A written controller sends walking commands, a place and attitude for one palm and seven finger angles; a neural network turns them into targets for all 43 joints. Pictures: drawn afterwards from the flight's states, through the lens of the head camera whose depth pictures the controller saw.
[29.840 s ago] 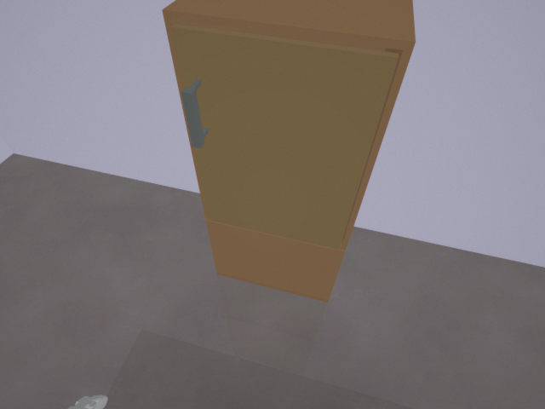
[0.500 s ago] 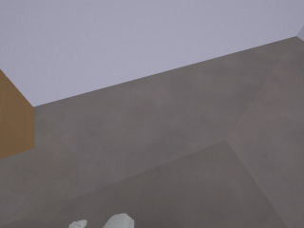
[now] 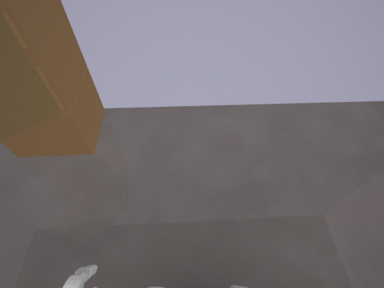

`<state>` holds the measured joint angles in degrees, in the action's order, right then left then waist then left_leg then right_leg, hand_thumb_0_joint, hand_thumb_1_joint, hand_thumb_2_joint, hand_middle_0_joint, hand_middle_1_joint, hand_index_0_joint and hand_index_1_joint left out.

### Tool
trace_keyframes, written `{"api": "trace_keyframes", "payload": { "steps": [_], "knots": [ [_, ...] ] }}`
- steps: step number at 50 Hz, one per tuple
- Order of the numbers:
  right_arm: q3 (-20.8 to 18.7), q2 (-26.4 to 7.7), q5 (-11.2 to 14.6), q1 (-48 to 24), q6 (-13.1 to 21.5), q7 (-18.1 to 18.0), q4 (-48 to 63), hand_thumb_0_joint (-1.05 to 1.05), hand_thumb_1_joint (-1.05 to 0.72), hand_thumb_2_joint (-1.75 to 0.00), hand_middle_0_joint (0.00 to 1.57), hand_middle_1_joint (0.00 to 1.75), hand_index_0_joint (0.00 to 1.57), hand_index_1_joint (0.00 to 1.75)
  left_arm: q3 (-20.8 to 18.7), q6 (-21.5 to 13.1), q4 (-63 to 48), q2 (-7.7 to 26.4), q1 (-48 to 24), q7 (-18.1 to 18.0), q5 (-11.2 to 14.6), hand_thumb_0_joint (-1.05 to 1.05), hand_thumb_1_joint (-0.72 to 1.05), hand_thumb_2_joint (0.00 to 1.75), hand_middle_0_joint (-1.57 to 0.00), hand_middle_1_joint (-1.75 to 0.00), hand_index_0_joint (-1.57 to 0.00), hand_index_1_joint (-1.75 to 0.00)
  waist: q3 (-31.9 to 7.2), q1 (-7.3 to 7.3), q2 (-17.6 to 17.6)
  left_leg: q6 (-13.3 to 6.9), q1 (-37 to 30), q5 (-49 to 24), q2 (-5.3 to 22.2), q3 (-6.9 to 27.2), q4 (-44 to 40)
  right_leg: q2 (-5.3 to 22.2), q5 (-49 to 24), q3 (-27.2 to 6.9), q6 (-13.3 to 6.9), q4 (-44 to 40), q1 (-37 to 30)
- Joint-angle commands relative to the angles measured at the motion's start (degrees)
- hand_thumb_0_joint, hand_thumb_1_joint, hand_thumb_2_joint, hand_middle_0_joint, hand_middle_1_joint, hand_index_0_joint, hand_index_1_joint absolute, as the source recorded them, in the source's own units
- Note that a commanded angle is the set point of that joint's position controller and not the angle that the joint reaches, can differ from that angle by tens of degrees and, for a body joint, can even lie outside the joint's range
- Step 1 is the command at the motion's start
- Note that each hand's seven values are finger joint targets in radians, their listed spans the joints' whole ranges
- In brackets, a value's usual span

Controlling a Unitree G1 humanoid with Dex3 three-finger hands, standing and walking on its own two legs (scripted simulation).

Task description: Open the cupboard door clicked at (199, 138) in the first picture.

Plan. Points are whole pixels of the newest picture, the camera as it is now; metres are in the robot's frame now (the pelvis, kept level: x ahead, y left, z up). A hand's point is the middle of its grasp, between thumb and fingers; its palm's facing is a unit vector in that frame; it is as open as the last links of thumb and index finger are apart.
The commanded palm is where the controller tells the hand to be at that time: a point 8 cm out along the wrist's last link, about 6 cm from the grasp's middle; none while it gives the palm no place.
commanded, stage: turn to face it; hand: left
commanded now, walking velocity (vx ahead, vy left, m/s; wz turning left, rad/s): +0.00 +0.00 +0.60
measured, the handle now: out of the picture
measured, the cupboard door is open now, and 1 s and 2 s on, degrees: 38 38 38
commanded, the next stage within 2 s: take the last steps up to it in 0.98 s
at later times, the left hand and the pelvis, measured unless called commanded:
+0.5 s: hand out of the picture -0.03 +0.23 -0.19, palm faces +0.37 -0.90 -0.23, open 7.4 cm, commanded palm none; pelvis -0.01 +0.01 -0.01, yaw +20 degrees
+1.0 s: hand out of the picture -0.04 +0.17 -0.16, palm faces +0.56 -0.80 -0.22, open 7.4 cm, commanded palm none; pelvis +0.01 -0.02 +0.01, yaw +35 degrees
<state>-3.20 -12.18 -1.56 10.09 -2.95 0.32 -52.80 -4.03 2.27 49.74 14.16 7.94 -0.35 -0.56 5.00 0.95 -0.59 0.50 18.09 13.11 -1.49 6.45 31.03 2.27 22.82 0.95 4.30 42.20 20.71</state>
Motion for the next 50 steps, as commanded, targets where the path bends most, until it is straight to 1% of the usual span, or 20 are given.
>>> {"api": "trace_keyframes", "payload": {
  "steps": [1,2,3,7,13,17,18,19,20,23,26,31,36,37,38,39,40,41,44,50],
  "knots": [
    [-3.3,-7.35,1.16,-2.12,1.09,0.0,5.81,0.0,-0.9,-0.9,0.2,0.3,0.2,0.3,-2.53,-2.77,-2.55,10.11,10.0,-1.49,-0.93,0.0,0.9,0.9,-0.2,-0.3,-0.2,-0.3,-9.33,-4.35,8.71,-1.18,15.77,6.16,1.23,4.71,8.07,12.47,-5.35,-12.49,-4.56,-26.39,-24.65],
    [-3.13,-6.31,0.94,-3.4,1.3,0.25,7.21,0.0,-0.9,-0.9,0.2,0.3,0.2,0.3,-2.57,-2.7,-3.08,13.37,9.25,-1.61,-1.36,0.0,0.9,0.9,-0.2,-0.3,-0.2,-0.3,-7.31,-4.72,17.98,1.71,18.77,21.97,-3.85,-3.78,23.31,25.75,-11.18,-23.41,-11.38,-28.92,-19.63],
    [-3.73,-8.58,0.59,-2.69,0.63,0.4,6.73,0.0,-0.9,-0.9,0.2,0.3,0.2,0.3,-2.4,-2.76,-3.77,11.8,7.15,-1.96,-0.96,0.0,0.9,0.9,-0.2,-0.3,-0.2,-0.3,-7.08,-3.34,14.49,1.26,16.05,20.47,-0.23,-1.39,33.12,26.56,-9.58,-20.92,-13.92,-28.37,-12.89],
    [-3.09,-5.95,0.4,-1.56,-0.54,1.56,3.56,0.0,-0.9,-0.9,0.2,0.3,0.2,0.3,-0.67,-2.85,-4.92,6.48,0.22,-1.59,-0.77,0.0,0.9,0.9,-0.2,-0.3,-0.2,-0.3,-3.0,0.51,13.13,2.99,14.35,9.6,2.74,-5.16,39.21,16.03,-17.4,-2.93,-9.83,-25.17,-8.1],
    [-1.74,-3.57,0.97,-6.5,0.2,1.85,4.43,0.0,-0.9,-0.9,0.2,0.3,0.2,0.3,-1.87,-2.81,-1.71,9.53,7.32,-1.49,-1.4,0.0,0.9,0.9,-0.2,-0.3,-0.2,-0.3,-5.0,-3.46,12.02,3.23,8.48,14.56,2.06,-11.2,16.81,18.7,-30.59,1.59,-10.52,-19.88,-15.99],
    [-1.81,-5.2,0.99,-1.88,1.13,1.4,3.52,0.0,-0.9,-0.9,0.2,0.3,0.2,0.3,-2.61,-2.31,-1.05,10.64,7.48,-0.91,-0.75,0.0,0.9,0.9,-0.2,-0.3,-0.2,-0.3,-7.86,-1.22,10.6,1.75,-4.05,3.94,0.74,-13.02,-1.05,18.13,-30.66,5.85,-6.62,-11.07,-12.36],
    [-2.51,-7.68,0.91,1.13,1.51,1.49,3.1,0.0,-0.9,-0.9,0.2,0.3,0.2,0.3,-2.43,-1.99,-1.45,9.46,6.59,-0.73,-0.35,0.0,0.9,0.9,-0.2,-0.3,-0.2,-0.3,-9.7,0.83,4.06,0.55,-12.02,-3.88,3.73,-8.96,-7.16,16.51,-24.16,8.24,-3.93,-3.7,-6.48],
    [-4.18,-14.61,0.3,4.71,1.98,1.07,2.91,0.0,-0.9,-0.9,0.2,0.3,0.2,0.3,-1.85,-1.54,-3.77,5.52,6.59,-0.29,0.1,0.0,0.9,0.9,-0.2,-0.3,-0.2,-0.3,-11.69,2.77,-14.61,-6.75,-20.83,-23.06,19.42,12.25,-9.18,8.17,2.73,11.18,0.75,9.62,9.06],
    [-4.9,-17.91,0.21,9.44,1.51,0.39,1.44,0.0,-0.9,-0.9,0.2,0.3,0.2,0.3,-0.59,-1.1,-6.27,4.1,1.21,-0.62,-0.45,0.0,0.9,0.9,-0.2,-0.3,-0.2,-0.3,-11.41,5.51,-15.49,-13.64,-18.76,-33.19,26.74,18.48,-9.78,5.47,17.28,5.23,0.55,18.46,13.66],
    [-3.54,-13.24,-0.02,3.41,2.03,-1.28,2.51,0.0,-0.9,-0.9,0.2,0.3,0.2,0.3,-1.02,-0.63,-4.17,4.45,-1.68,-0.6,-0.39,0.0,0.9,0.9,-0.2,-0.3,-0.2,-0.3,-7.43,2.6,-11.7,-11.34,-9.83,-19.29,18.86,12.46,-11.09,5.39,5.74,-1.37,0.09,24.94,14.13],
    [-2.7,-11.5,0.09,1.04,2.52,-1.38,3.03,0.0,-0.9,-0.9,0.2,0.3,0.2,0.3,-1.14,-0.57,-2.1,4.09,1.49,-0.11,-0.49,0.0,0.9,0.9,-0.2,-0.3,-0.2,-0.3,-7.43,0.39,-7.18,-9.21,-10.82,-23.63,14.48,6.93,-10.33,3.69,0.9,-0.64,0.59,21.31,11.71],
    [-2.92,-11.93,-0.04,1.58,2.0,-1.16,2.71,0.0,-0.9,-0.9,0.2,0.3,0.2,0.3,-0.68,-0.55,-2.98,3.51,0.44,-0.4,-0.22,0.0,0.9,0.9,-0.2,-0.3,-0.2,-0.3,-7.9,0.78,-7.93,-10.15,-9.79,-20.43,14.1,9.48,-9.93,1.48,2.37,-0.06,0.64,10.56,6.63],
    [-3.25,-11.27,0.1,-1.75,1.18,-0.89,3.66,0.0,-0.9,-0.9,0.2,0.3,0.2,0.3,-0.72,-1.41,-2.09,3.37,5.4,-0.71,0.05,0.0,0.9,0.9,-0.2,-0.3,-0.2,-0.3,-7.49,-1.69,-8.32,-8.19,-1.16,-16.28,11.14,11.65,-6.41,-1.95,-4.78,2.23,-0.57,-7.97,-8.3],
    [-3.13,-10.35,0.44,-2.12,1.14,-0.78,3.87,0.0,-0.9,-0.9,0.2,0.3,0.2,0.3,-1.06,-1.93,-1.59,4.21,7.67,-0.97,0.03,0.0,0.9,0.9,-0.2,-0.3,-0.2,-0.3,-7.78,-2.95,-5.98,-6.3,2.58,-12.94,9.15,10.92,-3.5,-0.86,-9.68,1.62,-0.93,-15.91,-14.54],
    [-2.86,-7.88,1.01,-1.35,1.3,-0.38,4.2,0.0,-0.9,-0.9,0.2,0.3,0.2,0.3,-1.71,-2.65,-1.41,7.77,9.43,-1.36,-0.58,0.0,0.9,0.9,-0.2,-0.3,-0.2,-0.3,-8.98,-3.79,2.77,-3.08,9.62,-3.93,4.58,6.93,3.7,7.01,-10.31,-6.59,-3.04,-23.04,-22.36],
    [-2.32,-4.53,1.13,-1.61,1.51,-0.13,5.42,0.0,-0.9,-0.9,0.2,0.3,0.2,0.3,-2.51,-2.98,-1.26,11.86,10.34,-1.63,-1.34,0.0,0.9,0.9,-0.2,-0.3,-0.2,-0.3,-7.71,-4.24,17.56,1.17,17.02,17.91,-4.0,-3.99,17.76,22.11,-17.38,-20.8,-9.75,-26.43,-23.28],
    [-2.72,-7.0,0.64,-1.79,0.89,0.15,5.09,0.0,-0.9,-0.9,0.2,0.3,0.2,0.3,-1.83,-2.95,-1.93,12.03,9.61,-1.56,-0.99,0.0,0.9,0.9,-0.2,-0.3,-0.2,-0.3,-6.89,-3.99,13.08,0.77,14.09,21.28,-1.54,-1.85,29.99,25.94,-14.08,-20.78,-13.75,-27.22,-13.41],
    [-3.07,-6.62,0.49,-2.58,0.1,0.21,4.13,0.0,-0.9,-0.9,0.2,0.3,0.2,0.3,-1.65,-3.03,-2.27,9.94,6.15,-1.78,-0.84,0.0,0.9,0.9,-0.2,-0.3,-0.2,-0.3,-4.83,-2.31,15.01,0.95,14.67,18.66,-0.24,-1.07,36.52,22.47,-11.71,-20.48,-13.56,-27.91,-9.75],
    [-2.53,-5.44,0.4,-1.0,-0.19,0.91,1.93,0.0,-0.9,-0.9,0.2,0.3,0.2,0.3,-0.54,-3.14,-3.12,5.89,1.48,-1.65,-0.78,0.0,0.9,0.9,-0.2,-0.3,-0.2,-0.3,-2.48,0.22,12.32,2.07,13.63,10.32,2.08,-3.57,38.85,15.44,-19.74,-5.96,-10.63,-25.13,-8.55],
    [-0.68,-2.27,1.18,-5.32,1.0,0.53,1.39,0.0,-0.9,-0.9,0.2,0.3,0.2,0.3,-1.52,-3.41,1.18,8.56,10.24,-1.6,-1.35,0.0,0.9,0.9,-0.2,-0.3,-0.2,-0.3,-6.3,-3.88,11.28,2.5,7.04,15.37,0.8,-9.6,14.73,16.68,-41.46,-2.07,-11.81,-18.47,-18.57]
  ]
}}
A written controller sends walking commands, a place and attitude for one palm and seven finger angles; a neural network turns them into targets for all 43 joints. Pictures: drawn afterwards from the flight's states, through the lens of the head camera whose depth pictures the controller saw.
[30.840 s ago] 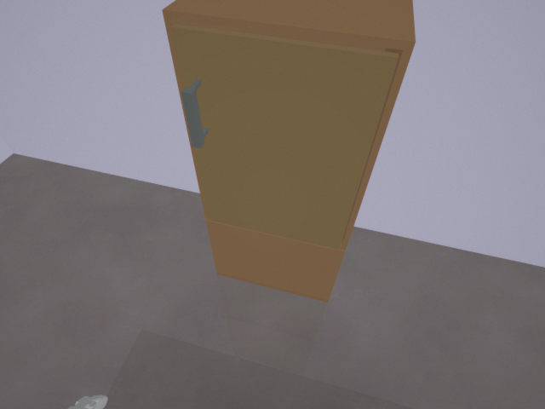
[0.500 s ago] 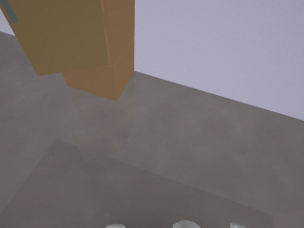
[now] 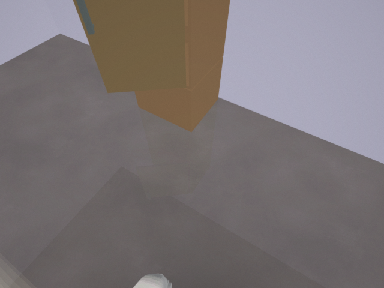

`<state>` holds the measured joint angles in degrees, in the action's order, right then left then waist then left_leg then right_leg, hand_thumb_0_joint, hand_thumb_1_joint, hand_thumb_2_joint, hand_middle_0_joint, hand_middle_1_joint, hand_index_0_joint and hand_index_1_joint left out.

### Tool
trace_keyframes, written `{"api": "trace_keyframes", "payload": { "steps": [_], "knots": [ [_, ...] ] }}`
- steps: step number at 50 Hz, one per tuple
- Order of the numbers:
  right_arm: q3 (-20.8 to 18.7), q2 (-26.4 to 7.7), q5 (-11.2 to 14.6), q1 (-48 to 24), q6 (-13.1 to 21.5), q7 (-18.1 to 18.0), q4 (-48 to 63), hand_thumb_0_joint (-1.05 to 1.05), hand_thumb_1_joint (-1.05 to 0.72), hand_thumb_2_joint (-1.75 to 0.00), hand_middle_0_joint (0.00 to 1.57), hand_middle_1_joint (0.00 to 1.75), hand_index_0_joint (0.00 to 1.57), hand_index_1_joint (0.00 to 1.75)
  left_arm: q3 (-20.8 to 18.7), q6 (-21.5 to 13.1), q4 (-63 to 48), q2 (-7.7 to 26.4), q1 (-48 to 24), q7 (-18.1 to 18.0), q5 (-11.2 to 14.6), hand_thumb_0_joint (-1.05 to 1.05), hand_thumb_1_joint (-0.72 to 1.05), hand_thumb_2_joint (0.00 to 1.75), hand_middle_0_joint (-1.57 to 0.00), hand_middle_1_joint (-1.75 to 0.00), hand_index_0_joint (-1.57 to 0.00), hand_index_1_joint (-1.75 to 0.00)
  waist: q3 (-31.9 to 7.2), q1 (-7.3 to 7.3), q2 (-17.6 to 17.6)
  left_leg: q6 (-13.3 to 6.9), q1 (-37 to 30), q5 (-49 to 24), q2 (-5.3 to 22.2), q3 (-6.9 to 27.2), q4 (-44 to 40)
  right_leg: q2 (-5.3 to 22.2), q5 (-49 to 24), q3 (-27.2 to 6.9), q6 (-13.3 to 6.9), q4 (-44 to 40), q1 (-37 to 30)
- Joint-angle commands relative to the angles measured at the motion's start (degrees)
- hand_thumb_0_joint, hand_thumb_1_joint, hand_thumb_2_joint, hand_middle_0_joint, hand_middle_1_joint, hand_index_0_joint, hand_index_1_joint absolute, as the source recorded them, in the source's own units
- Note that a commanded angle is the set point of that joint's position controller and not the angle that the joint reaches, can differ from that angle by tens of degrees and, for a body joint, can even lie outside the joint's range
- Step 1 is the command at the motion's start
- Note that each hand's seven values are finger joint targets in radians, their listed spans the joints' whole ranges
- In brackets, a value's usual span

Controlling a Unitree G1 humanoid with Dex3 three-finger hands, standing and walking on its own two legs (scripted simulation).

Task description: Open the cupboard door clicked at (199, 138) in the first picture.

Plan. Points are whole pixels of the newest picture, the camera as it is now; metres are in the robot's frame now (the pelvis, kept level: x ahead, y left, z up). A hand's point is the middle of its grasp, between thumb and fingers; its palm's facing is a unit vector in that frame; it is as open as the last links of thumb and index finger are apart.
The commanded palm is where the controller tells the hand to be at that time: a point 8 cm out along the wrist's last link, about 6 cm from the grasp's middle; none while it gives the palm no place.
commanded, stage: take the last steps up to it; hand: left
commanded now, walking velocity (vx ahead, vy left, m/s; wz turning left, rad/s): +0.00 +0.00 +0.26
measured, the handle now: (86, 12) +1.03 +0.46 +0.05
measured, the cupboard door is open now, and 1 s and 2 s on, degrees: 38 38 38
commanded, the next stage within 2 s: come to a stop and stand still in 1.60 s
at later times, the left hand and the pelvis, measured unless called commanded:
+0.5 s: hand out of the picture +0.11 +0.22 -0.16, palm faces +0.11 -0.97 -0.19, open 7.4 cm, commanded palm none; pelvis +0.05 +0.03 +0.00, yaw +5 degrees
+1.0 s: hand out of the picture +0.10 +0.24 -0.19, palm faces +0.25 -0.96 -0.13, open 7.4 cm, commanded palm none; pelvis +0.19 +0.09 -0.01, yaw +9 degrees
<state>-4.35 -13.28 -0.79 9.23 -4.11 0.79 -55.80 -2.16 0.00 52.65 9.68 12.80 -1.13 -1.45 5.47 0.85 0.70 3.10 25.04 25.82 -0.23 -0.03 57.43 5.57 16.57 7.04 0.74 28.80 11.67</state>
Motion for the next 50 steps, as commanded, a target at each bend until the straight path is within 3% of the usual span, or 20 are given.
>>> {"api": "trace_keyframes", "payload": {
  "steps": [1,4,5,6,7,10,13,18,24,25,27,28,30,32,34,41,44,45,47,50],
  "knots": [
    [0.6,-0.99,0.42,-3.74,2.29,-0.07,4.03,0.0,-0.9,-0.9,0.2,0.3,0.2,0.3,-3.57,-1.01,-1.11,13.4,5.53,-0.77,-0.42,0.0,0.9,0.9,-0.2,-0.3,-0.2,-0.3,-6.81,-3.43,10.07,-0.26,-1.88,1.11,-0.91,-4.02,-15.47,13.18,-35.48,-7.62,-7.87,-4.08,-9.2],
    [0.7,-2.3,0.29,1.36,3.09,-0.36,1.78,0.0,-0.9,-0.9,0.2,0.3,0.2,0.3,-3.3,-0.53,-0.01,12.71,3.9,-0.58,0.45,0.0,0.9,0.9,-0.2,-0.3,-0.2,-0.3,-7.94,-0.43,9.12,-1.5,-14.57,-13.0,-0.74,-3.85,-32.17,10.71,-27.55,-4.61,-3.38,1.44,-3.08],
    [0.1,-5.73,-0.07,3.25,3.73,-0.48,1.44,0.0,-0.9,-0.9,0.2,0.3,0.2,0.3,-3.08,-0.24,-0.8,10.62,3.75,-0.34,0.94,0.0,0.9,0.9,-0.2,-0.3,-0.2,-0.3,-9.7,0.27,0.32,-3.6,-22.1,-21.87,4.97,1.63,-35.25,7.92,-16.78,-1.7,-0.44,6.66,3.37],
    [-0.82,-10.44,-0.72,5.54,3.93,-0.71,1.46,0.0,-0.9,-0.9,0.2,0.3,0.2,0.3,-2.34,0.11,-2.04,7.22,4.45,0.05,1.17,0.0,0.9,0.9,-0.2,-0.3,-0.2,-0.3,-11.3,0.92,-14.59,-10.2,-27.36,-34.19,17.15,16.96,-35.34,1.62,7.87,1.77,2.81,15.0,13.4],
    [-1.3,-12.48,-1.08,8.66,3.29,-1.27,0.89,0.0,-0.9,-0.9,0.2,0.3,0.2,0.3,-1.72,0.6,-3.46,6.56,0.52,0.09,0.48,0.0,0.9,0.9,-0.2,-0.3,-0.2,-0.3,-9.21,3.27,-14.93,-15.73,-24.46,-30.1,22.01,20.46,-38.77,-0.69,21.5,-0.1,2.31,24.55,17.09],
    [-0.11,-8.36,-0.93,8.43,4.44,-2.48,0.54,0.0,-0.9,-0.9,0.2,0.3,0.2,0.3,-2.09,0.42,-2.3,6.96,-4.96,1.14,0.09,0.0,0.9,0.9,-0.2,-0.3,-0.2,-0.3,-4.23,2.61,-12.89,-15.62,-20.64,-18.09,17.11,18.93,-41.92,0.35,12.43,-6.12,0.91,36.3,24.23],
    [0.64,-6.71,-0.57,7.39,5.92,-2.45,0.62,0.0,-0.9,-0.9,0.2,0.3,0.2,0.3,-2.02,-0.11,0.12,6.06,-1.32,2.11,0.02,0.0,0.9,0.9,-0.2,-0.3,-0.2,-0.3,-4.29,0.11,-7.92,-14.0,-20.24,-18.3,13.58,13.04,-43.35,0.25,6.4,-4.76,0.97,33.85,21.62],
    [0.62,-5.64,-0.62,11.21,6.59,-2.22,-1.27,0.0,-0.9,-0.9,0.2,0.3,0.2,0.3,-1.44,-0.65,-0.71,4.83,-4.18,2.43,-0.17,0.0,0.9,0.9,-0.2,-0.3,-0.2,-0.3,-2.57,0.94,-7.06,-15.02,-19.67,-15.22,12.92,11.98,-45.24,-0.21,4.81,-3.13,1.25,21.33,18.86],
    [0.73,-5.2,-0.57,10.0,6.17,-1.9,-2.71,0.0,-0.9,-0.9,0.2,0.3,0.2,0.3,-1.74,-1.47,0.98,4.57,0.66,2.4,-0.12,0.0,0.9,0.9,-0.2,-0.3,-0.2,-0.3,-1.49,-2.64,-5.89,-12.2,-8.09,-4.55,9.68,9.77,-39.89,-3.48,-0.43,-0.43,0.78,2.76,-1.63],
    [0.93,-3.98,-0.28,9.51,6.26,-1.81,-2.86,0.0,-0.9,-0.9,0.2,0.3,0.2,0.3,-2.3,-1.88,2.43,6.1,4.77,2.11,-0.18,0.0,0.9,0.9,-0.2,-0.3,-0.2,-0.3,-1.7,-4.49,-2.38,-10.0,-2.47,-1.5,6.41,7.48,-34.18,-2.02,0.2,-2.89,0.08,-2.01,-9.87],
    [1.38,-0.56,0.01,7.89,6.54,-1.12,0.13,0.0,-0.9,-0.9,0.2,0.3,0.2,0.3,-4.03,-2.5,5.22,14.06,16.02,1.2,-0.42,0.0,0.9,0.9,-0.2,-0.3,-0.2,-0.3,-3.53,-8.79,18.24,-5.14,15.03,9.33,-3.18,-2.93,-6.4,20.81,17.08,-33.93,-9.21,-17.86,-21.78],
    [0.49,-3.93,-0.47,6.61,5.89,-0.79,0.32,0.0,-0.9,-0.9,0.2,0.3,0.2,0.3,-3.78,-2.5,4.91,13.09,14.76,0.6,0.2,0.0,0.9,0.9,-0.2,-0.3,-0.2,-0.3,-0.91,-7.62,15.11,-4.86,14.73,6.94,0.89,0.8,3.1,23.28,28.74,-37.53,-11.87,-22.72,-13.17],
    [0.21,-2.15,-0.91,4.66,5.46,-0.21,-0.61,0.0,-0.9,-0.9,0.2,0.3,0.2,0.3,-2.58,-2.92,3.59,8.4,7.6,0.21,0.14,0.0,0.9,0.9,-0.2,-0.3,-0.2,-0.3,4.79,-3.96,10.62,-4.21,15.21,-3.58,4.41,2.74,8.05,19.58,25.11,-30.23,-10.35,-23.65,-2.54],
    [0.62,0.94,-1.02,7.5,4.77,0.32,-2.67,0.0,-0.9,-0.9,0.2,0.3,0.2,0.3,-1.75,-3.9,3.67,5.19,6.04,0.27,0.27,0.0,0.9,0.9,-0.2,-0.3,-0.2,-0.3,2.26,-1.43,6.47,-2.69,9.83,-11.1,5.44,0.9,5.02,14.22,9.4,-16.1,-7.12,-22.62,0.45],
    [0.59,2.32,-0.95,8.94,4.59,0.65,-3.27,0.0,-0.9,-0.9,0.2,0.3,0.2,0.3,-2.05,-4.67,4.44,4.91,6.22,0.21,0.04,0.0,0.9,0.9,-0.2,-0.3,-0.2,-0.3,0.2,-0.72,5.99,-1.79,6.83,-12.69,5.92,-1.26,-0.8,12.52,0.84,-9.56,-7.02,-21.59,-0.27],
    [1.03,2.84,-0.55,1.6,6.15,1.44,-0.4,0.0,-0.9,-0.9,0.2,0.3,0.2,0.3,-2.32,-4.46,8.78,7.88,10.09,0.69,-0.17,0.0,0.9,0.9,-0.2,-0.3,-0.2,-0.3,-0.35,-3.11,8.37,-1.81,1.36,-11.96,3.33,-6.18,-21.16,12.28,-7.13,-6.01,-7.37,-16.39,-5.1],
    [0.67,1.02,-0.67,6.29,6.96,0.93,-1.98,0.0,-0.9,-0.9,0.2,0.3,0.2,0.3,-2.53,-3.57,9.18,7.54,8.97,0.63,0.05,0.0,0.9,0.9,-0.2,-0.3,-0.2,-0.3,-1.12,0.13,6.08,-2.45,-12.64,-14.59,1.22,-8.69,-29.58,9.93,-4.63,-3.5,-5.37,-9.47,1.26],
    [0.1,-1.62,-0.8,11.62,7.33,0.38,-3.78,0.0,-0.9,-0.9,0.2,0.3,0.2,0.3,-2.25,-3.25,8.93,6.49,8.95,0.81,0.1,0.0,0.9,0.9,-0.2,-0.3,-0.2,-0.3,-3.79,2.58,0.84,-3.23,-22.07,-12.33,2.1,-7.42,-31.72,7.47,-6.04,-1.31,-4.09,-0.21,5.52],
    [-2.07,-11.07,-1.53,24.83,7.24,-1.35,-6.31,0.0,-0.9,-0.9,0.2,0.3,0.2,0.3,-1.23,-3.23,5.06,1.76,7.28,1.21,0.6,0.0,0.9,0.9,-0.2,-0.3,-0.2,-0.3,-10.43,7.03,-17.15,-13.16,-35.22,-10.65,23.29,21.79,-41.4,-3.6,17.89,2.75,-0.74,29.78,23.25],
    [-0.64,-5.4,-0.99,15.24,7.4,-2.11,-4.04,0.0,-0.9,-0.9,0.2,0.3,0.2,0.3,-1.39,-3.03,4.17,2.34,0.88,1.3,0.21,0.0,0.9,0.9,-0.2,-0.3,-0.2,-0.3,-3.98,3.73,-10.0,-14.42,-20.84,-4.27,22.65,17.28,-45.39,2.25,8.04,-6.13,-2.22,43.57,27.6]
  ]
}}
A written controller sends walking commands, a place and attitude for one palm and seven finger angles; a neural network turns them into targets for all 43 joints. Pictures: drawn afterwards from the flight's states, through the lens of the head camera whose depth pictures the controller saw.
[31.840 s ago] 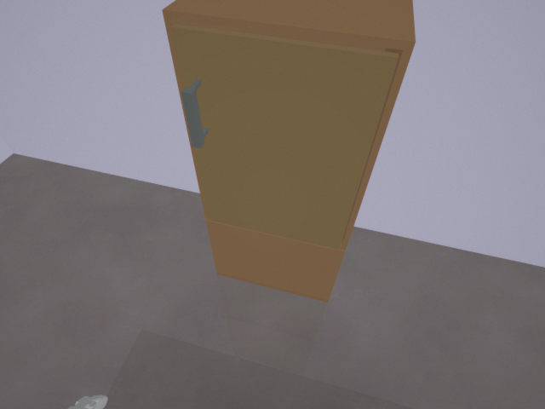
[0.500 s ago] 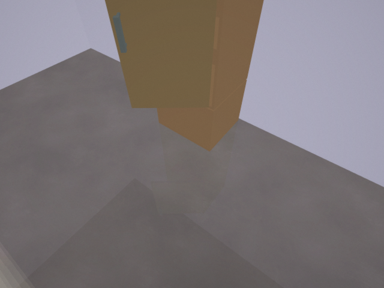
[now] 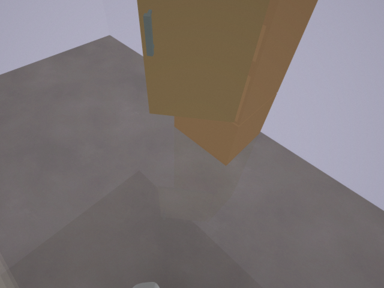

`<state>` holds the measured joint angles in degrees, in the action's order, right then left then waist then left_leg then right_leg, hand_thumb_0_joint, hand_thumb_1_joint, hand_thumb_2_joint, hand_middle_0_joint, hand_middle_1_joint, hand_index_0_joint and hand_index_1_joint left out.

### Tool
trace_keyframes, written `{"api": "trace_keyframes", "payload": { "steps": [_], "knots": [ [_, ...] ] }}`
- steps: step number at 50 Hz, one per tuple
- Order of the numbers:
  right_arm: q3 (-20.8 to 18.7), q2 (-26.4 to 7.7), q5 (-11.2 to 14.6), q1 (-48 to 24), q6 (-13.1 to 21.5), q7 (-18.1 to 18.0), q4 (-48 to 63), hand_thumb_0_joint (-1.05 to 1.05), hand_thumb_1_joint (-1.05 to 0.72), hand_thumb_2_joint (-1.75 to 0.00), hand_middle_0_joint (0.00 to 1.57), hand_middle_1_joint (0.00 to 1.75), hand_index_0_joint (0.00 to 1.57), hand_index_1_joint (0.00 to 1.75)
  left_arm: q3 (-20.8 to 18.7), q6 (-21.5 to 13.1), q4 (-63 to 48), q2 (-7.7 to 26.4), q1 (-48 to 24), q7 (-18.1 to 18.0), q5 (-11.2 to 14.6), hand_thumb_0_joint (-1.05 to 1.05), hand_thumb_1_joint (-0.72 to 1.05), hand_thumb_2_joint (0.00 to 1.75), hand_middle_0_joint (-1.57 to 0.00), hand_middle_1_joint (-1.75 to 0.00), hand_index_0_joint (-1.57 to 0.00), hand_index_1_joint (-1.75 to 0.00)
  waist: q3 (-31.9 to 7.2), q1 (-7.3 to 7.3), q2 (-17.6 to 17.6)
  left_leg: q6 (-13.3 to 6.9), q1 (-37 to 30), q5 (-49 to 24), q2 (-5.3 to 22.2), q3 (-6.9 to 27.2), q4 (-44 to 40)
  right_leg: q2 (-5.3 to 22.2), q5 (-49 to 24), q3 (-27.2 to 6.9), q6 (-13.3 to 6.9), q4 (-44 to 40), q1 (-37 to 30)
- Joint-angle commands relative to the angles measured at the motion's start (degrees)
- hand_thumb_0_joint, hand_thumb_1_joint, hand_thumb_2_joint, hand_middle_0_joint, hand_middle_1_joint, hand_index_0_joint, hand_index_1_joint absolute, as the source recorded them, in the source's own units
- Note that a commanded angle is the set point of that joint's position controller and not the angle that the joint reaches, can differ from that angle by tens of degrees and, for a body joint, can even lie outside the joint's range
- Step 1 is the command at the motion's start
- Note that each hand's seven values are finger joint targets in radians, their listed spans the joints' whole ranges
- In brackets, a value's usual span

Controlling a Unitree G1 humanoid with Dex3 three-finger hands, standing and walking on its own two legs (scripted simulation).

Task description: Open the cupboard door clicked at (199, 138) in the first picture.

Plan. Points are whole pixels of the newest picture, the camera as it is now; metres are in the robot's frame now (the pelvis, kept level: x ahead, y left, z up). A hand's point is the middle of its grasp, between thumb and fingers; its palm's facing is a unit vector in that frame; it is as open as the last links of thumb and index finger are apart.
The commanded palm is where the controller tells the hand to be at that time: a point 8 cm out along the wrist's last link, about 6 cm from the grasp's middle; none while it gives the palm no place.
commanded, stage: take the last steps up to it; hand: left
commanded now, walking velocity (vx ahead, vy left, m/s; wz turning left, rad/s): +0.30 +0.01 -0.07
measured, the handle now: (150, 33) +0.88 +0.23 +0.07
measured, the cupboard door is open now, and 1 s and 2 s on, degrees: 38 38 38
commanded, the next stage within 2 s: come to a stop and stand still in 0.60 s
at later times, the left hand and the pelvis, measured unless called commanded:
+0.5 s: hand (136, 236) +0.25 +0.16 -0.14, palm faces +0.03 -0.98 -0.21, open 7.3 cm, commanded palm none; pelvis +0.18 -0.02 +0.02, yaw -1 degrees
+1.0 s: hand (131, 202) +0.35 +0.20 -0.17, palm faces +0.00 -0.98 -0.17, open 7.4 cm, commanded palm none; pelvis +0.30 +0.02 +0.01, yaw -3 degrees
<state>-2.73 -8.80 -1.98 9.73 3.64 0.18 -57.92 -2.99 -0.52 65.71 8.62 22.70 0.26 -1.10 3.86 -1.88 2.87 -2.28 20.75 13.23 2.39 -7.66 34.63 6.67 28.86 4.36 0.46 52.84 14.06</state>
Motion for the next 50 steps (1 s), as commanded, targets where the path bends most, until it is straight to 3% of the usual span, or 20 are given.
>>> {"api": "trace_keyframes", "payload": {
  "steps": [1,4,6,12,15,16,17,18,19,21,24,30,33,34,36,38,40,43,47,50],
  "knots": [
    [-1.6,-7.98,0.18,12.27,0.13,-1.57,-1.38,0.0,-0.9,-0.9,0.2,0.3,0.2,0.3,-0.64,-2.28,-8.19,2.71,-7.79,0.32,-0.44,0.0,0.9,0.9,-0.2,-0.3,-0.2,-0.3,-0.66,4.71,-10.78,-7.48,-13.06,5.28,18.03,20.07,-23.3,1.87,-6.79,-3.42,-1.59,17.08,22.99],
    [-1.22,-6.46,0.29,10.59,0.95,-1.78,-1.29,0.0,-0.9,-0.9,0.2,0.3,0.2,0.3,-0.65,-1.07,-7.42,1.2,-4.95,0.7,-0.51,0.0,0.9,0.9,-0.2,-0.3,-0.2,-0.3,-1.59,2.06,-9.38,-6.85,-10.17,-2.57,15.21,11.81,-24.46,1.74,-10.77,-2.22,-0.64,9.2,18.11],
    [-1.15,-6.72,0.25,10.38,0.88,-1.63,-1.19,0.0,-0.9,-0.9,0.2,0.3,0.2,0.3,-0.59,-0.76,-8.33,0.95,-6.74,0.86,-0.5,0.0,0.9,0.9,-0.2,-0.3,-0.2,-0.3,-0.94,2.03,-8.79,-7.35,-9.08,-2.5,14.52,9.58,-25.28,1.59,-12.36,-1.37,-0.36,1.41,15.57],
    [-1.46,-8.37,0.0,10.63,-0.18,-0.99,-2.36,0.0,-0.9,-0.9,0.2,0.3,0.2,0.3,-0.84,-0.75,-11.01,2.8,-12.36,1.26,-0.52,0.0,0.9,0.9,-0.2,-0.3,-0.2,-0.3,1.63,1.99,-7.91,-7.16,-8.42,2.44,13.59,8.49,-23.79,-1.26,-14.6,1.73,-0.16,-13.42,8.31],
    [-1.12,-7.87,0.17,10.86,-0.59,-0.89,-3.08,0.0,-0.9,-0.9,0.2,0.3,0.2,0.3,-1.24,-1.43,-10.0,4.69,-9.06,1.07,-0.6,0.0,0.9,0.9,-0.2,-0.3,-0.2,-0.3,0.6,-0.05,-4.83,-4.22,-6.6,1.47,10.46,6.36,-15.59,-3.55,-17.0,3.55,-0.81,-22.06,-2.35],
    [-0.79,-6.76,0.61,10.37,-0.46,-0.74,-3.16,0.0,-0.9,-0.9,0.2,0.3,0.2,0.3,-1.86,-1.98,-8.29,7.28,-3.57,0.77,-0.65,0.0,0.9,0.9,-0.2,-0.3,-0.2,-0.3,-1.72,-2.62,-1.05,-2.22,-1.74,1.14,6.76,3.31,-6.18,-1.43,-16.07,-0.41,-2.1,-25.71,-12.1],
    [-0.33,-4.25,1.15,10.63,-0.16,-0.29,-2.03,0.0,-0.9,-0.9,0.2,0.3,0.2,0.3,-2.97,-2.79,-6.09,12.33,3.54,0.29,-0.87,0.0,0.9,0.9,-0.2,-0.3,-0.2,-0.3,-5.5,-4.98,11.29,0.77,9.65,7.48,0.04,-2.13,9.49,10.75,-15.66,-16.82,-7.05,-31.07,-23.87],
    [-0.28,-4.98,1.17,7.76,-0.48,-0.01,0.22,0.0,-0.9,-0.9,0.2,0.3,0.2,0.3,-3.36,-2.67,-5.22,15.36,8.34,-0.32,-0.04,0.0,0.9,0.9,-0.2,-0.3,-0.2,-0.3,-5.57,-6.24,15.69,1.76,16.43,22.99,-2.46,-0.57,24.45,19.99,-19.32,-29.67,-12.72,-38.49,-25.3],
    [-0.79,-5.76,0.87,5.04,-0.82,-0.18,-0.11,0.0,-0.9,-0.9,0.2,0.3,0.2,0.3,-2.85,-3.03,-5.3,13.59,5.65,-0.86,0.14,0.0,0.9,0.9,-0.2,-0.3,-0.2,-0.3,-3.55,-5.28,14.67,1.54,18.04,19.06,0.3,6.04,31.66,19.38,-19.14,-30.04,-13.1,-39.7,-19.42],
    [-0.9,-4.66,0.78,4.17,-1.09,-0.07,-0.95,0.0,-0.9,-0.9,0.2,0.3,0.2,0.3,-1.55,-3.22,-7.45,9.02,-1.86,-1.08,0.36,0.0,0.9,0.9,-0.2,-0.3,-0.2,-0.3,-1.33,-1.55,5.43,2.44,16.92,8.92,3.51,8.17,32.07,15.18,-20.12,-19.03,-11.1,-40.24,-12.75],
    [-0.4,-1.88,0.52,8.01,-2.18,0.34,-2.98,0.0,-0.9,-0.9,0.2,0.3,0.2,0.3,-0.69,-4.09,-7.56,6.24,-4.89,-1.11,0.05,0.0,0.9,0.9,-0.2,-0.3,-0.2,-0.3,-1.9,1.99,4.46,4.07,9.68,3.93,3.85,5.38,22.84,10.41,-28.79,-6.39,-8.55,-40.95,-6.24],
    [0.06,-0.77,0.8,3.13,-1.39,0.89,-1.13,0.0,-0.9,-0.9,0.2,0.3,0.2,0.3,-1.15,-4.06,-4.3,8.43,-2.57,-0.83,-0.19,0.0,0.9,0.9,-0.2,-0.3,-0.2,-0.3,-1.8,0.62,4.12,4.36,3.47,1.68,0.57,1.09,2.35,9.33,-32.36,-4.05,-8.73,-37.72,-8.24],
    [-0.18,-2.81,0.63,6.29,-0.81,0.58,-2.33,0.0,-0.9,-0.9,0.2,0.3,0.2,0.3,-0.95,-3.0,-3.72,7.83,-3.49,-0.78,0.03,0.0,0.9,0.9,-0.2,-0.3,-0.2,-0.3,-0.78,2.95,4.14,3.48,-9.61,-4.19,-1.09,-0.14,-6.75,6.67,-21.46,-2.5,-5.91,-33.26,-0.07],
    [-0.66,-5.34,0.54,10.23,-0.41,0.25,-3.3,0.0,-0.9,-0.9,0.2,0.3,0.2,0.3,-0.67,-2.59,-3.94,6.69,-3.56,-0.73,0.06,0.0,0.9,0.9,-0.2,-0.3,-0.2,-0.3,-2.04,4.91,-1.29,2.61,-16.62,-4.85,0.51,2.4,-9.04,4.62,-18.49,-1.16,-4.78,-26.54,3.94],
    [-2.1,-13.62,-0.22,19.16,-0.7,-1.19,-4.33,0.0,-0.9,-0.9,0.2,0.3,0.2,0.3,0.35,-2.22,-6.19,2.35,-2.14,-0.73,0.6,0.0,0.9,0.9,-0.2,-0.3,-0.2,-0.3,-8.15,7.3,-18.24,-7.83,-24.7,-18.76,20.61,26.45,-15.75,-5.35,6.38,4.22,-0.71,-1.4,14.52],
    [-0.47,-10.1,0.16,10.19,-1.36,-2.54,-2.12,0.0,-0.9,-0.9,0.2,0.3,0.2,0.3,1.08,-1.01,-5.31,2.34,-3.33,-1.77,0.51,0.0,0.9,0.9,-0.2,-0.3,-0.2,-0.3,-5.48,3.9,-15.24,-8.93,-13.91,-28.33,19.98,22.24,-16.13,-1.39,4.66,-3.45,-0.73,4.89,11.41],
    [0.45,-8.02,0.48,4.83,-1.62,-3.3,-1.0,0.0,-0.9,-0.9,0.2,0.3,0.2,0.3,0.8,0.35,-3.87,2.74,-2.61,-1.64,0.72,0.0,0.9,0.9,-0.2,-0.3,-0.2,-0.3,-3.43,2.12,-11.43,-7.88,-8.37,-36.25,17.89,15.97,-16.17,-0.61,1.3,-4.38,0.59,1.37,6.54],
    [-0.68,-10.59,0.77,4.5,-2.79,-4.08,-1.35,0.0,-0.9,-0.9,0.2,0.3,0.2,0.3,0.07,2.33,-5.13,4.45,-2.99,-1.47,0.52,0.0,0.9,0.9,-0.2,-0.3,-0.2,-0.3,-5.66,2.37,-7.74,-8.47,-12.13,-43.53,18.63,13.73,-13.49,-2.09,0.24,-3.24,1.13,-1.2,7.25],
    [-2.05,-11.72,0.59,3.66,-3.86,-4.06,-0.23,0.0,-0.9,-0.9,0.2,0.3,0.2,0.3,-1.24,3.82,-8.47,4.87,-5.08,-1.36,-0.13,0.0,0.9,0.9,-0.2,-0.3,-0.2,-0.3,-7.09,2.39,-10.86,-8.47,-11.48,-37.37,18.36,11.88,-13.72,-3.79,-1.82,-3.68,1.44,4.77,10.67],
    [-2.49,-11.93,0.23,1.95,-4.01,-3.67,0.9,0.0,-0.9,-0.9,0.2,0.3,0.2,0.3,-1.28,3.9,-10.58,4.61,-6.86,-1.27,-0.05,0.0,0.9,0.9,-0.2,-0.3,-0.2,-0.3,-7.4,2.05,-12.76,-7.77,-10.58,-34.68,17.56,10.91,-12.91,-4.06,-2.91,-3.26,1.19,0.07,8.91]
  ]
}}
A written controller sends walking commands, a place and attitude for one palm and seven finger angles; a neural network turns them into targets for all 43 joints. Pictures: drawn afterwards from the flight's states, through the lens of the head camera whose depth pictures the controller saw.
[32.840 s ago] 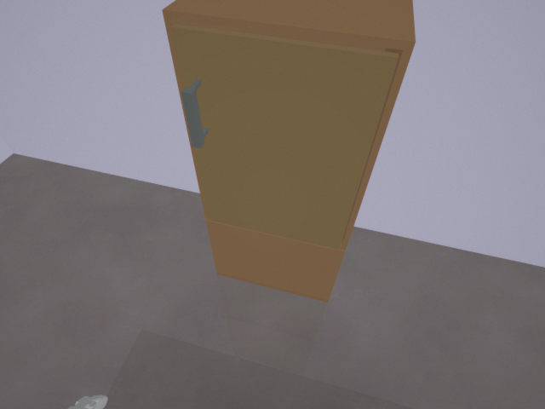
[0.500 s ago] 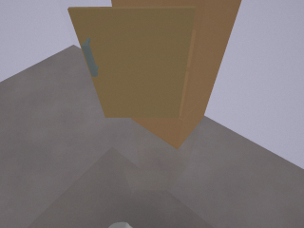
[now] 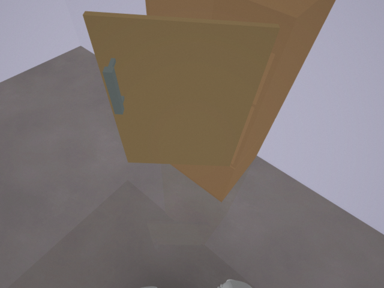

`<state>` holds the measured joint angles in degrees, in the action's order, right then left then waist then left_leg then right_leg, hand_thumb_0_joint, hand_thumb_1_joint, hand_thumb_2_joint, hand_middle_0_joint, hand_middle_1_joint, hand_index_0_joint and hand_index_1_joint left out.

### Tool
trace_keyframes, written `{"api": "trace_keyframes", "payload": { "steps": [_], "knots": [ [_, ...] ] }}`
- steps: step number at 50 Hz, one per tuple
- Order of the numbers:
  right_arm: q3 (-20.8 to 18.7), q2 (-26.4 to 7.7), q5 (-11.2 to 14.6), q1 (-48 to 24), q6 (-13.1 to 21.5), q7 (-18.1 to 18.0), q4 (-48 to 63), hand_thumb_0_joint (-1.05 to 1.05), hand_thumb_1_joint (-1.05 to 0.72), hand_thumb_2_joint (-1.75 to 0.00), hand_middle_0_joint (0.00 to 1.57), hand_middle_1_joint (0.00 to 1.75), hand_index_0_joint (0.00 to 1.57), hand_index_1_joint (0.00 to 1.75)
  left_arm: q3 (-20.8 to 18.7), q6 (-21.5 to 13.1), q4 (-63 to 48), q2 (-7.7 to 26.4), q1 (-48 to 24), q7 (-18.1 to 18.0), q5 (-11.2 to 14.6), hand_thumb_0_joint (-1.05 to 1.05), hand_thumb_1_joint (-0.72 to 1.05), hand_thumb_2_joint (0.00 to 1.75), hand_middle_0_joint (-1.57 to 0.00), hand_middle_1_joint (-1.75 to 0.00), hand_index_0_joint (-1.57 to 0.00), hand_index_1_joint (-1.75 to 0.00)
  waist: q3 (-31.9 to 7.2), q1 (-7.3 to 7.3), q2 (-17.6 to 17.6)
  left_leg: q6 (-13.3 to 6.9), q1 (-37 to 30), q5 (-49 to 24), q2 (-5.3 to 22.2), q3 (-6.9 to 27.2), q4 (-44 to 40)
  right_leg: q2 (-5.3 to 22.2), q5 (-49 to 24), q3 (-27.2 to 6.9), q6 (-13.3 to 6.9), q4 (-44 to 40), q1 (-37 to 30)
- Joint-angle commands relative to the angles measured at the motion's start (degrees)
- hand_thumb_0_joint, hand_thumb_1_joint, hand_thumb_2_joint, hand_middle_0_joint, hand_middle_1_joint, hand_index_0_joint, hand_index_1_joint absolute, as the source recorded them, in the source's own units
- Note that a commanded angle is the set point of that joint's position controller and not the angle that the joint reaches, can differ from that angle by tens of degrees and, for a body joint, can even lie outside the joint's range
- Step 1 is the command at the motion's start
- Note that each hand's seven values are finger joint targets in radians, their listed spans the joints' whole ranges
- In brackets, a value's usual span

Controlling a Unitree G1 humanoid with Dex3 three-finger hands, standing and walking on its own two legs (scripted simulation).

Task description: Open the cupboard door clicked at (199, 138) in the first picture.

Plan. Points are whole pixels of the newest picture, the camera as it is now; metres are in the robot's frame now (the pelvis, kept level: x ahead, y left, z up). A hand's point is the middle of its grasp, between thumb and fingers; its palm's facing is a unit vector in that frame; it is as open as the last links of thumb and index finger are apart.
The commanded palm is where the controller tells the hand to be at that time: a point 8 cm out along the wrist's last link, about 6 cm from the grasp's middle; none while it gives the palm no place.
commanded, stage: come to a stop and stand still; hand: left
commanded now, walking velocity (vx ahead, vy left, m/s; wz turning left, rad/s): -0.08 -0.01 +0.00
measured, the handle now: (116, 87) +0.56 +0.25 +0.05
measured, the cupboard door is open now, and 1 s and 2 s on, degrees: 38 38 38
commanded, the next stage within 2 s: look again from close up in 1.16 s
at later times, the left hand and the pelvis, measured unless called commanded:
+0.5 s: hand out of the picture +0.05 +0.15 -0.18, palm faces +0.04 -0.98 -0.19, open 7.3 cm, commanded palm none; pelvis +0.00 -0.03 +0.00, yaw +1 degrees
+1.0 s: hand out of the picture +0.01 +0.19 -0.16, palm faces +0.01 -0.95 -0.30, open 7.4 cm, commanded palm none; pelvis -0.04 -0.03 +0.00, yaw +0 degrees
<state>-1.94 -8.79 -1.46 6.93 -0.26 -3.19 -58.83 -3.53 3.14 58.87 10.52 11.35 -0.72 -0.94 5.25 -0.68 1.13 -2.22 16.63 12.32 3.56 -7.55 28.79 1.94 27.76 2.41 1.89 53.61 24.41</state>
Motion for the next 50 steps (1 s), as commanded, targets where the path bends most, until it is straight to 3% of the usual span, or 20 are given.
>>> {"api": "trace_keyframes", "payload": {
  "steps": [1,4,5,6,7,8,9,11,15,17,20,22,23,24,25,27,28,30,44,50],
  "knots": [
    [-3.39,-11.95,-0.36,4.4,-0.24,-0.11,2.03,0.0,-0.9,-0.9,0.2,0.3,0.2,0.3,-0.68,0.1,-4.14,2.54,4.25,-0.31,-0.22,0.0,0.9,0.9,-0.2,-0.3,-0.2,-0.3,-8.96,0.79,-11.54,-7.47,-6.28,-31.82,15.95,10.44,-6.96,0.43,-2.44,-0.61,-0.41,-3.2,-2.53],
    [-3.58,-11.96,-0.21,4.0,-0.65,0.59,2.46,0.0,-0.9,-0.9,0.2,0.3,0.2,0.3,-0.41,-0.69,-4.57,2.79,5.29,-0.4,-0.17,0.0,0.9,0.9,-0.2,-0.3,-0.2,-0.3,-8.41,-0.08,-11.45,-5.68,-3.12,-24.76,14.07,10.72,-5.04,-0.1,-8.16,1.43,-0.91,-15.7,-9.82],
    [-3.63,-11.73,0.05,3.76,-0.88,0.93,2.7,0.0,-0.9,-0.9,0.2,0.3,0.2,0.3,-0.48,-1.11,-4.18,3.23,7.04,-0.49,-0.23,0.0,0.9,0.9,-0.2,-0.3,-0.2,-0.3,-8.77,-1.09,-10.29,-3.99,-1.44,-19.11,12.01,9.5,-3.11,-0.4,-14.45,2.36,-0.9,-22.1,-13.86],
    [-3.48,-10.14,0.43,4.52,-0.99,1.38,2.71,0.0,-0.9,-0.9,0.2,0.3,0.2,0.3,-0.57,-1.74,-4.12,5.16,7.49,-0.74,-0.43,0.0,0.9,0.9,-0.2,-0.3,-0.2,-0.3,-8.84,-1.19,-5.71,-1.33,0.35,-11.41,8.5,7.89,0.23,1.56,-20.0,-0.15,-1.36,-28.73,-16.76],
    [-2.95,-6.48,0.96,6.14,-1.15,1.89,3.42,0.0,-0.9,-0.9,0.2,0.3,0.2,0.3,-0.95,-2.53,-4.64,9.35,6.04,-1.14,-0.91,0.0,0.9,0.9,-0.2,-0.3,-0.2,-0.3,-8.27,-0.11,7.45,2.54,5.78,3.61,1.93,2.92,7.36,12.13,-26.39,-12.56,-4.79,-34.0,-18.05],
    [-2.15,-4.61,1.06,5.44,-1.77,2.41,4.23,0.0,-0.9,-0.9,0.2,0.3,0.2,0.3,-0.72,-3.08,-5.19,11.64,3.7,-1.08,-0.76,0.0,0.9,0.9,-0.2,-0.3,-0.2,-0.3,-5.93,-0.1,12.02,4.06,5.02,18.6,-2.08,3.24,13.61,20.04,-29.97,-16.61,-10.16,-37.66,-11.51],
    [-2.2,-4.88,0.82,4.15,-2.54,2.58,4.23,0.0,-0.9,-0.9,0.2,0.3,0.2,0.3,-0.39,-3.34,-5.53,11.84,2.5,-1.11,-0.76,0.0,0.9,0.9,-0.2,-0.3,-0.2,-0.3,-5.9,-0.48,7.85,3.88,3.79,20.29,-2.29,5.69,19.36,20.44,-29.91,-15.97,-12.07,-37.91,-8.12],
    [-2.2,-6.1,0.59,5.25,-2.78,2.48,2.54,0.0,-0.9,-0.9,0.2,0.3,0.2,0.3,-0.06,-3.66,-4.98,10.36,-0.98,-1.31,-0.52,0.0,0.9,0.9,-0.2,-0.3,-0.2,-0.3,-4.57,0.64,14.25,4.04,6.6,17.45,-1.74,7.72,24.36,17.26,-34.07,-13.74,-11.96,-35.93,-10.68],
    [-1.68,-5.63,0.95,5.93,-1.92,2.73,1.45,0.0,-0.9,-0.9,0.2,0.3,0.2,0.3,-0.63,-3.86,-4.28,11.03,0.37,-1.37,-0.57,0.0,0.9,0.9,-0.2,-0.3,-0.2,-0.3,-5.2,-0.43,8.57,4.95,5.75,15.29,-2.52,6.07,17.13,16.03,-42.35,-10.48,-11.34,-33.13,-16.86],
    [-1.39,-5.31,0.98,6.53,-1.61,2.66,1.37,0.0,-0.9,-0.9,0.2,0.3,0.2,0.3,-0.87,-3.84,-3.25,11.5,1.53,-1.37,-0.42,0.0,0.9,0.9,-0.2,-0.3,-0.2,-0.3,-6.14,-0.82,8.91,5.12,3.81,13.27,-3.11,5.05,9.97,15.58,-42.63,-10.32,-11.16,-31.96,-18.94],
    [-1.0,-4.62,0.84,10.29,-0.71,2.39,-0.54,0.0,-0.9,-0.9,0.2,0.3,0.2,0.3,-0.7,-3.67,-2.22,10.06,0.66,-1.44,0.17,0.0,0.9,0.9,-0.2,-0.3,-0.2,-0.3,-7.01,0.66,7.35,4.55,-5.95,1.14,-3.32,4.32,-6.36,12.93,-37.24,-8.37,-7.69,-28.45,-15.7],
    [-1.25,-8.07,0.41,9.87,0.26,2.01,-0.51,0.0,-0.9,-0.9,0.2,0.3,0.2,0.3,0.12,-3.23,-2.43,6.33,1.74,-1.07,0.72,0.0,0.9,0.9,-0.2,-0.3,-0.2,-0.3,-8.54,-0.53,-3.76,0.98,-10.13,-13.9,4.98,11.59,-6.98,6.43,-24.77,-3.76,-3.17,-26.16,-11.36],
    [-1.63,-15.02,-0.18,7.95,1.39,2.11,5.55,0.0,-0.9,-0.9,0.2,0.3,0.2,0.3,0.78,-4.87,-5.6,16.3,1.0,-1.76,-0.11,0.0,0.9,0.9,-0.2,-0.3,-0.2,-0.3,-3.15,1.42,-5.56,1.08,-5.54,-12.04,2.49,10.41,-8.94,3.66,-15.87,-1.7,-4.03,-26.49,-13.51],
    [-2.05,-13.79,-0.39,6.71,2.61,1.94,7.29,0.0,-0.9,-0.9,0.2,0.3,0.2,0.3,0.31,-4.29,-7.29,10.28,1.94,-2.01,-0.17,0.0,0.9,0.9,-0.2,-0.3,-0.2,-0.3,-11.07,0.9,-14.08,0.61,-6.54,-18.14,3.89,12.72,-4.39,3.6,-15.28,-1.58,-3.9,-20.89,-12.49],
    [-1.48,-10.61,-0.33,7.53,2.18,1.51,7.58,0.0,-0.9,-0.9,0.2,0.3,0.2,0.3,1.37,-3.93,-6.89,8.15,2.33,-2.14,-0.01,0.0,0.9,0.9,-0.2,-0.3,-0.2,-0.3,-13.27,1.26,-17.81,0.19,-8.84,-26.14,3.89,12.77,-3.23,2.64,-15.69,-0.51,-4.07,-20.08,-12.48],
    [-1.26,-9.92,-0.01,9.14,1.76,1.02,8.42,0.0,-0.9,-0.9,0.2,0.3,0.2,0.3,1.64,-3.51,-6.48,7.14,4.21,-1.98,-0.2,0.0,0.9,0.9,-0.2,-0.3,-0.2,-0.3,-10.44,0.95,-12.92,-0.27,-6.79,-24.49,3.94,12.16,-2.43,2.01,-14.75,-0.06,-3.74,-21.51,-11.17],
    [-1.07,-9.94,-0.17,8.98,1.6,1.16,9.12,0.0,-0.9,-0.9,0.2,0.3,0.2,0.3,1.77,-3.34,-6.62,7.2,5.05,-1.74,-0.2,0.0,0.9,0.9,-0.2,-0.3,-0.2,-0.3,-8.25,0.49,-6.58,-0.83,-4.24,-20.19,3.8,11.85,-1.99,1.98,-16.68,-0.41,-3.8,-22.39,-11.69],
    [-1.58,-11.22,0.06,9.08,1.64,1.31,9.82,0.0,-0.9,-0.9,0.2,0.3,0.2,0.3,1.28,-3.34,-7.06,8.51,4.81,-1.52,-0.34,0.0,0.9,0.9,-0.2,-0.3,-0.2,-0.3,-5.0,0.97,-1.14,-0.62,-0.9,-11.91,2.61,10.78,-2.3,3.31,-19.27,-1.98,-3.89,-22.94,-11.03],
    [-1.46,-14.39,0.28,4.31,1.66,2.52,6.86,0.0,-0.9,-0.9,0.2,0.3,0.2,0.3,1.47,-3.84,-6.53,12.78,3.13,-0.8,-0.37,0.0,0.9,0.9,-0.2,-0.3,-0.2,-0.3,-1.64,0.75,-0.64,-0.76,-0.27,7.43,2.55,11.34,-10.55,4.11,-12.53,-4.78,-3.17,-29.74,-9.86],
    [-1.17,-15.03,0.36,4.21,1.74,2.76,4.71,0.0,-0.9,-0.9,0.2,0.3,0.2,0.3,1.66,-4.33,-5.19,13.85,2.41,-0.58,-0.25,0.0,0.9,0.9,-0.2,-0.3,-0.2,-0.3,-2.92,0.92,-0.69,-0.21,-2.18,6.63,2.14,10.56,-10.93,5.06,-10.78,-5.81,-3.24,-33.06,-10.23]
  ]
}}
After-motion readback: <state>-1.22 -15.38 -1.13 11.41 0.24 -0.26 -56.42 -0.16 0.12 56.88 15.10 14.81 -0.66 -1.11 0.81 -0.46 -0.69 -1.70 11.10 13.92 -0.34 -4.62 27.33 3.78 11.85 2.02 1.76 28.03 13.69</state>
